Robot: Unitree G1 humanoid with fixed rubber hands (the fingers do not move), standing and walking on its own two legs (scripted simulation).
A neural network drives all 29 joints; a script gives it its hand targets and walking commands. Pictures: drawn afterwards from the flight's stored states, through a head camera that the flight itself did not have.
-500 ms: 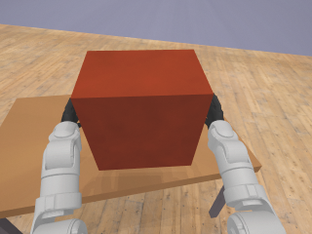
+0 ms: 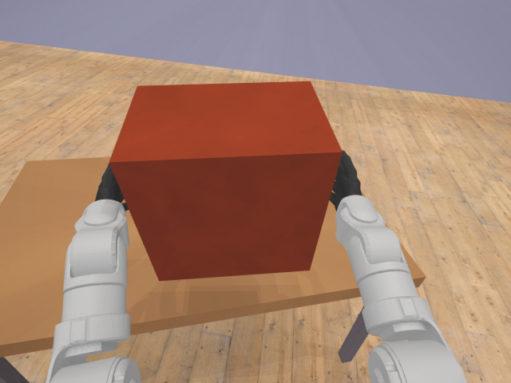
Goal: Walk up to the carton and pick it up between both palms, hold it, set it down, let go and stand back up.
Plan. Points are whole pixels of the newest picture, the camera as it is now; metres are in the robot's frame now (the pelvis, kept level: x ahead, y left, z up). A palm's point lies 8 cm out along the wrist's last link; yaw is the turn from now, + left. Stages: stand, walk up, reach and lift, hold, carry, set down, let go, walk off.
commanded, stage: hold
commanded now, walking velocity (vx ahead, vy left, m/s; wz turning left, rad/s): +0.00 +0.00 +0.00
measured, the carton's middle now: (230, 186) +0.41 +0.02 +0.15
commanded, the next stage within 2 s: none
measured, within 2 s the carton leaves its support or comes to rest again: neither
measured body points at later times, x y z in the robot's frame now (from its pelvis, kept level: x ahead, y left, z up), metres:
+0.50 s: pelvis +0.00 +0.00 +0.00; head -0.04 +0.02 +0.45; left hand +0.38 +0.19 +0.16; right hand +0.38 -0.17 +0.18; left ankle +0.03 +0.12 -0.75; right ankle +0.02 -0.12 -0.75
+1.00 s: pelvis +0.00 +0.00 +0.00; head -0.04 +0.02 +0.45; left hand +0.38 +0.19 +0.16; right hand +0.37 -0.18 +0.17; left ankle +0.03 +0.12 -0.75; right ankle +0.02 -0.12 -0.75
